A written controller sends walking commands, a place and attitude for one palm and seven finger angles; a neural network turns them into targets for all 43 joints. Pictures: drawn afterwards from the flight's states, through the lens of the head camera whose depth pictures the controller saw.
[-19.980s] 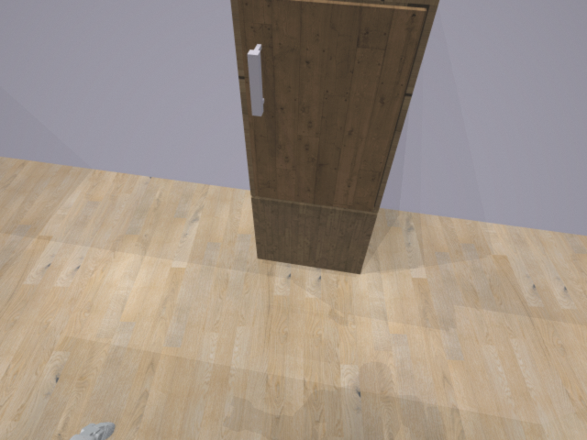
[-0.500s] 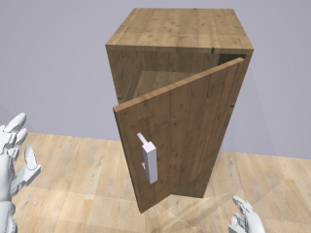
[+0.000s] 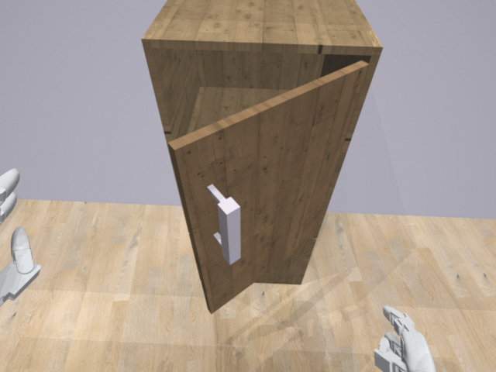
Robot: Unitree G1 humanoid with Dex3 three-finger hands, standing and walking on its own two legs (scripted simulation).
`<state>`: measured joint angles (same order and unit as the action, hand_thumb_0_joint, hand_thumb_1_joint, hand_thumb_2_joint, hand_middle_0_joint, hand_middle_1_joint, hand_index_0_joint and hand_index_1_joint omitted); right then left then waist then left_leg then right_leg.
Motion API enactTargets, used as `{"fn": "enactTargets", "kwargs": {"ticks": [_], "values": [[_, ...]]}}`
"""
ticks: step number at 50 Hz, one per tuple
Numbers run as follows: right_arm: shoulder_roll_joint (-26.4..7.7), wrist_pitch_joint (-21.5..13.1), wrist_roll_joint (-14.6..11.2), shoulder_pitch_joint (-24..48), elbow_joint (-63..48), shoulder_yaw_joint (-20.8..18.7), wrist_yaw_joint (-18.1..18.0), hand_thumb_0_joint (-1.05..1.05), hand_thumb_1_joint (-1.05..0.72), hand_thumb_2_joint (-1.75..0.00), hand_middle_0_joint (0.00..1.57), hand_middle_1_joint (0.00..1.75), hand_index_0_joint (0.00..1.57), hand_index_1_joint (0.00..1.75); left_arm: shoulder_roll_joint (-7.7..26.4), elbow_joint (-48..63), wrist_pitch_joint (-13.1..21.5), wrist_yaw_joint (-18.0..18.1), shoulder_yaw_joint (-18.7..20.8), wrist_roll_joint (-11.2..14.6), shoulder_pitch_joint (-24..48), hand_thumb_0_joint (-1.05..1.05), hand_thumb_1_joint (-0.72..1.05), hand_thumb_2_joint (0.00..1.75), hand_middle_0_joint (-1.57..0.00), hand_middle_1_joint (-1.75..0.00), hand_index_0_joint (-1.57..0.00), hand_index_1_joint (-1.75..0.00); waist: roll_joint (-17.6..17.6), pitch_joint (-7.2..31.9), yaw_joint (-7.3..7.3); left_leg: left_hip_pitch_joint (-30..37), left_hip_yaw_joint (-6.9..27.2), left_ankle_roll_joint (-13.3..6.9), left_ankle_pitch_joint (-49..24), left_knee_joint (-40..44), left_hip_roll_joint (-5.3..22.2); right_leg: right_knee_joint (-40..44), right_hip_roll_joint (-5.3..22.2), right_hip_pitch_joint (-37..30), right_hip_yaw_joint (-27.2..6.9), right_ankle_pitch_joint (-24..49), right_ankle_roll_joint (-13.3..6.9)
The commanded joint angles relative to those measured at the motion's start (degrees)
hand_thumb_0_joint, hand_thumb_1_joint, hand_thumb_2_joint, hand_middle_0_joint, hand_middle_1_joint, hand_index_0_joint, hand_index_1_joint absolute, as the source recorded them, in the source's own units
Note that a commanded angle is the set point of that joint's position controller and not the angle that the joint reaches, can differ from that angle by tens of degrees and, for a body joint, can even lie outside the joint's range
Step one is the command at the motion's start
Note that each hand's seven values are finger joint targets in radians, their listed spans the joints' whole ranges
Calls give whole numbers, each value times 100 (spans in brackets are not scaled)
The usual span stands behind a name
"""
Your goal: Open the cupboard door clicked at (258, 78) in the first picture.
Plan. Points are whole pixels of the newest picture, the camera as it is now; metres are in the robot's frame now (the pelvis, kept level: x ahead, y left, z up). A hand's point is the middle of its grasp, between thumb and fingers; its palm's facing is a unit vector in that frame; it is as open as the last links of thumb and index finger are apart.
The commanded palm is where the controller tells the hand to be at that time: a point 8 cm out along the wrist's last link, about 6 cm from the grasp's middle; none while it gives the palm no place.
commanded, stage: step back with the hand held close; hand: left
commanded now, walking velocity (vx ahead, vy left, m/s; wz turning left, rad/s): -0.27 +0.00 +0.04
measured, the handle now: (223, 225) +0.34 +0.07 +0.06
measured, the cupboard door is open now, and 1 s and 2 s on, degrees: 40 40 40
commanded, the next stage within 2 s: stop stepping back and stand still in 0.84 s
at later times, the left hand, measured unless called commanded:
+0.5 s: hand out of the picture +0.11 +0.28 +0.17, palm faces +0.51 -0.73 -0.44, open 7.4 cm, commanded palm +0.04 +0.32 +0.18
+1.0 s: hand out of the picture +0.05 +0.23 +0.17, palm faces +0.32 -0.83 -0.46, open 7.4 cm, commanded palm -0.01 +0.28 +0.18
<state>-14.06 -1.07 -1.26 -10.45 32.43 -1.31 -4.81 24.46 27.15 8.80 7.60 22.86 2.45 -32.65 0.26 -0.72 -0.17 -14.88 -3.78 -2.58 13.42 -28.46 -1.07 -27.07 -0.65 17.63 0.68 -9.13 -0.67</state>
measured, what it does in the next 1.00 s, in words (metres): walks backwards: right foot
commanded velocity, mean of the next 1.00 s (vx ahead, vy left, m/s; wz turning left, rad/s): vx -0.30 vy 0.01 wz -0.01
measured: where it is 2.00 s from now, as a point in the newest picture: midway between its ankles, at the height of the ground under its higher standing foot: outside the picture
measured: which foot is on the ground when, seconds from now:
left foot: down 0.00-0.88, up 0.90-1.00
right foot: down 0.00-0.56, up 0.58-0.86, down 0.88-1.00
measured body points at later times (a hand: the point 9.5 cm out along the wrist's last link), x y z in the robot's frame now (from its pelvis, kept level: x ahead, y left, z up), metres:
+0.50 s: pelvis -0.08 +0.01 -0.03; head -0.06 +0.02 +0.42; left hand +0.08 +0.31 +0.19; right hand +0.10 -0.22 -0.11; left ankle +0.01 +0.09 -0.73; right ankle +0.05 -0.10 -0.74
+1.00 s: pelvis -0.17 -0.01 -0.01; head -0.14 +0.02 +0.44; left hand +0.02 +0.27 +0.20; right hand +0.00 -0.24 -0.08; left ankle -0.06 +0.08 -0.73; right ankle -0.28 -0.14 -0.74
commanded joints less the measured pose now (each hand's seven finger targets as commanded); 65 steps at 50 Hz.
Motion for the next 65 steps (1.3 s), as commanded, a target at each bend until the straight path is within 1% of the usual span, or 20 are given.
{"fn": "enactTargets", "kwargs": {"ticks": [1, 14, 21, 24, 26, 28, 29, 31, 35, 39, 41, 44, 46, 48, 50, 52, 54, 58, 61, 65], "values": [[-650, -342, 24, 543, -964, -219, -34, 0, -90, -90, 20, 30, 20, 30, 945, 1194, 424, 189, 854, -65, 148, 0, 90, 90, -20, -30, -20, -30, 322, 608, 72, -1233, 889, -171, 373, 782, 691, -157, 405, -1205, -700, 657, 52], [-705, -652, 70, 300, -1008, -222, -17, 0, -90, -90, 20, 30, 20, 30, 826, 1320, 706, 217, 969, -344, 803, 0, 90, 90, -20, -30, -20, -30, 597, 164, 18, -3406, 1457, -558, 3182, 1097, 1153, -1573, 52, -1735, -747, -422, 119], [-591, -686, 157, 216, -802, -225, 68, 0, -90, -90, 20, 30, 20, 30, 971, 1536, 809, 240, 1044, -221, 917, 0, 90, 90, -20, -30, -20, -30, -485, 86, -73, -1725, 833, -111, 2238, -712, 364, 213, 922, 568, -2124, -1504, -382], [-501, -603, 128, 190, -703, -198, 133, 0, -90, -90, 20, 30, 20, 30, 961, 1471, 832, 286, 1010, -139, 678, 0, 90, 90, -20, -30, -20, -30, -712, 498, -112, -837, 795, -25, 1717, -995, 288, 405, 1071, 1082, -1934, -1608, -398], [-567, -581, 109, 257, -732, -241, 106, 0, -90, -90, 20, 30, 20, 30, 1067, 1533, 890, 320, 1168, -134, 479, 0, 90, 90, -20, -30, -20, -30, -116, 550, -116, -991, 1065, -153, 1879, -338, 537, -125, 793, 921, -1552, -1421, -263], [-699, -643, 124, 329, -841, -253, 72, 0, -90, -90, 20, 30, 20, 30, 902, 1789, 932, 319, 1244, -156, 481, 0, 90, 90, -20, -30, -20, -30, 1427, 607, -83, -2637, 2281, -656, 3157, 1511, 1730, -2656, -178, -446, -518, -1033, 152], [-560, -739, 173, 336, -809, -293, 40, 0, -90, -90, 20, 30, 20, 30, 1049, 1886, 939, 337, 1394, -150, 602, 0, 90, 90, -20, -30, -20, -30, 1560, 708, -74, -2757, 2698, -890, 2651, 2022, 2302, -4010, -406, -529, -344, -1462, 255], [-512, -881, 121, 304, -608, -413, 71, 0, -90, -90, 20, 30, 20, 30, 1226, 1796, 956, 350, 1471, -64, 515, 0, 90, 90, -20, -30, -20, -30, 545, 915, -60, -1654, 2292, -782, 1665, 1545, 2365, -4674, -367, 294, -642, -1990, 196], [-427, -1055, 159, 323, -375, -306, 173, 0, -90, -90, 20, 30, 20, 30, 650, 1670, 854, 338, 875, 31, 447, 0, 90, 90, -20, -30, -20, -30, 864, 759, -43, -757, 1578, -532, 1198, 1683, 1959, -3096, -176, 360, -93, -2176, 181], [-449, -1152, 193, 362, -274, -217, 203, 0, -90, -90, 20, 30, 20, 30, 697, 1748, 869, 227, 686, 73, 706, 0, 90, 90, -20, -30, -20, -30, 1424, 1088, 53, 50, 1129, -54, 1028, 1997, 1617, -841, -327, -369, 374, -2339, 13], [-416, -1079, 214, 352, -230, -208, 251, 0, -90, -90, 20, 30, 20, 30, 855, 1661, 915, 155, 813, 112, 486, 0, 90, 90, -20, -30, -20, -30, 1320, 1185, 105, 420, 800, 233, 189, 1531, 1343, 680, -190, -580, 315, -1596, -129], [-251, -878, 181, 534, -303, -128, 217, 0, -90, -90, 20, 30, 20, 30, 1430, 1788, 1108, 121, 1222, 166, 605, 0, 90, 90, -20, -30, -20, -30, -551, 999, 149, 983, -67, 499, -20, -910, 553, 1555, 1312, 653, -1038, 365, -476], [-294, -981, 90, 657, -380, -164, 118, 0, -90, -90, 20, 30, 20, 30, 1551, 2015, 1041, 87, 1184, 103, 1047, 0, 90, 90, -20, -30, -20, -30, -1379, 1116, 138, 96, 233, 484, 629, -1989, 142, 875, 1642, 275, -1169, 2233, -702], [-167, -807, 86, 627, -506, 32, 52, 0, -90, -90, 20, 30, 20, 30, 1282, 1547, 777, 47, 1134, 73, 326, 0, 90, 90, -20, -30, -20, -30, -753, 946, -1, -662, 217, 396, 114, -1331, 167, -6, 1324, -776, -587, 3766, -408], [-379, -761, 48, 535, -475, 23, -32, 0, -90, -90, 20, 30, 20, 30, 1180, 1359, 624, 62, 1122, 131, 245, 0, 90, 90, -20, -30, -20, -30, 235, 981, -102, 549, 308, 196, -2482, -42, 251, -549, 572, -320, -103, 2815, 111], [-565, -872, -17, 359, -514, -66, -4, 0, -90, -90, 20, 30, 20, 30, 956, 1109, 611, 38, 901, 199, 183, 0, 90, 90, -20, -30, -20, -30, 724, 1044, -5, 1051, 1262, -183, -3436, 625, 1087, -983, -105, -110, -34, -619, 256], [-530, -986, 144, 394, -555, -67, 30, 0, -90, -90, 20, 30, 20, 30, 1095, 1340, 626, 68, 1051, 154, -66, 0, 90, 90, -20, -30, -20, -30, 1507, 1063, 39, 402, 2064, -390, -1090, 1450, 1426, -1122, -193, -311, -93, -2214, 174], [-501, -917, 137, 509, -773, -48, 77, 0, -90, -90, 20, 30, 20, 30, 1182, 1778, 628, 123, 1165, 117, -604, 0, 90, 90, -20, -30, -20, -30, 1110, 653, -2, -1125, 942, 137, 1730, 1302, 573, 371, -30, -1384, 125, -1599, -111], [-511, -765, 176, 390, -614, -181, 103, 0, -90, -90, 20, 30, 20, 30, 1418, 1742, 607, 181, 1393, 123, -392, 0, 90, 90, -20, -30, -20, -30, -1193, 296, 32, -679, 570, 446, 568, -2361, -9, 2067, 1789, 920, -2421, -3444, -1009], [-458, -910, 166, 212, -266, -108, -25, 0, -90, -90, 20, 30, 20, 30, 922, 880, 670, 272, 756, -115, 808, 0, 90, 90, -20, -30, -20, -30, -468, -14, -153, -498, 406, 199, 546, -1241, 384, 1232, 1297, 484, -1176, -2042, -618]]}}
